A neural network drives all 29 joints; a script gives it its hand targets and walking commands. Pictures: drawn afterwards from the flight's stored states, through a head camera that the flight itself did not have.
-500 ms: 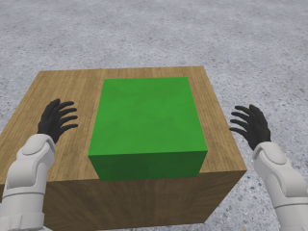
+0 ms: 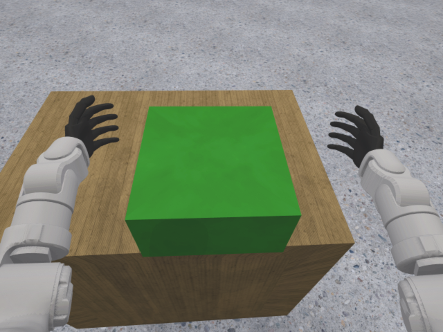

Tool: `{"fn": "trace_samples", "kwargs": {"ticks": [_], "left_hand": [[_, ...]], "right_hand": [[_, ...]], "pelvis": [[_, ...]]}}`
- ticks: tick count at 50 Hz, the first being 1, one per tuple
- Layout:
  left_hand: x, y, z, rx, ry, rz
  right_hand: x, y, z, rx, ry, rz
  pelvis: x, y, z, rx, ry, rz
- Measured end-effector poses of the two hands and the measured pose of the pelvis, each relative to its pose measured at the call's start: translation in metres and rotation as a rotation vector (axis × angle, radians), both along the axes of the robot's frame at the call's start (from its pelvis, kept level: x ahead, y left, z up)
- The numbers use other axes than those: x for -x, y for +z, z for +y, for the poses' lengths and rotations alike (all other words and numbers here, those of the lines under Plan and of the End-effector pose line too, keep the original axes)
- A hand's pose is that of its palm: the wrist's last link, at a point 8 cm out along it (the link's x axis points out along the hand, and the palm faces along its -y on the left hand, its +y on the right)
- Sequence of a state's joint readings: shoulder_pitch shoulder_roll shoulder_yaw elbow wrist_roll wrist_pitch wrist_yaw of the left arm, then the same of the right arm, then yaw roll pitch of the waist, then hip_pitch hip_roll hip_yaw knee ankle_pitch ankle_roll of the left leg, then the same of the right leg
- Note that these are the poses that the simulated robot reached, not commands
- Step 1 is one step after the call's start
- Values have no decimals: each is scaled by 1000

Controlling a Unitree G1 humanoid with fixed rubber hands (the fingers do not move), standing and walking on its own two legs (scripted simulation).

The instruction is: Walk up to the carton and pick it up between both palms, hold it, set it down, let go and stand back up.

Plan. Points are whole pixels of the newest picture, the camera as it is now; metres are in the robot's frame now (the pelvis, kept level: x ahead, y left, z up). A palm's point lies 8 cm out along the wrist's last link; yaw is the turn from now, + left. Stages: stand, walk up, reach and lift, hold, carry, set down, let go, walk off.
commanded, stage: reach and lift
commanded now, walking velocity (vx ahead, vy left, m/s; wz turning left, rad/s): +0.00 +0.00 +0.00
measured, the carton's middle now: (212, 175) +0.46 +0.04 +0.00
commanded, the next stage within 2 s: none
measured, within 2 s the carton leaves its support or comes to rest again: neither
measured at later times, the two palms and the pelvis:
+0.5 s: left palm (100, 177) +0.40 +0.26 +0.05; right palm (337, 178) +0.41 -0.21 +0.06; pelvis +0.01 +0.00 -0.01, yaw +1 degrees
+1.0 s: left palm (98, 189) +0.39 +0.27 +0.03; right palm (331, 181) +0.41 -0.20 +0.04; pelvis -0.02 +0.01 -0.03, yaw +1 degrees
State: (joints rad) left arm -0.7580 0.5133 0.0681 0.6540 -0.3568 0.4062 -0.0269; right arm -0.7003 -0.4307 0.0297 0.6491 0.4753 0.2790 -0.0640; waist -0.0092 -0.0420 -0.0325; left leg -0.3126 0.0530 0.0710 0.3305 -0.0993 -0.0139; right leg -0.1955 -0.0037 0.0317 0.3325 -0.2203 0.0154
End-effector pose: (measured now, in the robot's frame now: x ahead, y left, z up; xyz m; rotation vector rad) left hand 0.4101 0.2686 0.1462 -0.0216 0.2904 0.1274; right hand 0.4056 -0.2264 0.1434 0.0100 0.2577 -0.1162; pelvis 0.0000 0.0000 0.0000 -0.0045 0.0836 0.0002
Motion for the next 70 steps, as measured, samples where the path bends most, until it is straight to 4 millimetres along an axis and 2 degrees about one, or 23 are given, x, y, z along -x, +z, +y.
{"fn": "trace_samples", "kwargs": {"ticks": [7, 12, 16, 23, 28, 33, 37, 44, 51, 56, 64, 70], "left_hand": [[-14, 3, 3, -6, 11, -3], [-19, -5, 4, -20, 12, 3], [-16, -27, 2, -36, 3, 26], [2, -82, -4, -58, 7, 65], [4, -102, -7, -50, 25, 49], [-6, -101, -6, -61, 31, 3], [-10, -96, -6, -77, 15, -19], [4, -106, 0, -99, 3, 4], [16, -120, 1, -104, 26, 16], [9, -120, -6, -93, 29, -10], [-4, -117, -30, -69, -17, -28], [-1, -118, -29, -80, -9, -16]], "right_hand": [[-22, 7, 3, 2, -1, 5], [-29, -2, 2, 17, -16, 18], [-26, -24, 2, 37, -15, 38], [-9, -78, 13, 42, 9, 68], [-10, -94, 25, 42, 22, 52], [-20, -86, 30, 60, 14, 10], [-24, -81, 27, 82, -4, 7], [-14, -91, 21, 78, -28, 30], [-9, -100, 26, 71, -3, 37], [-15, -97, 37, 69, 17, 18], [-19, -96, 55, 72, 35, 20], [-18, -101, 62, 52, 21, 19]], "pelvis": [[-4, -1, -3, 4, 8, 27], [-7, -1, -5, 7, 17, 39], [-9, -1, -5, 8, 20, 48], [-8, -5, -3, 11, 23, 101], [-2, -11, -2, 17, 25, 175], [3, -18, 0, 22, 27, 233], [5, -21, 4, 29, 30, 250], [8, -22, 10, 35, 30, 241], [19, -27, 10, 38, 34, 270], [25, -32, 8, 39, 37, 313], [25, -33, 7, 44, 39, 319], [20, -31, 9, 46, 38, 300]]}}
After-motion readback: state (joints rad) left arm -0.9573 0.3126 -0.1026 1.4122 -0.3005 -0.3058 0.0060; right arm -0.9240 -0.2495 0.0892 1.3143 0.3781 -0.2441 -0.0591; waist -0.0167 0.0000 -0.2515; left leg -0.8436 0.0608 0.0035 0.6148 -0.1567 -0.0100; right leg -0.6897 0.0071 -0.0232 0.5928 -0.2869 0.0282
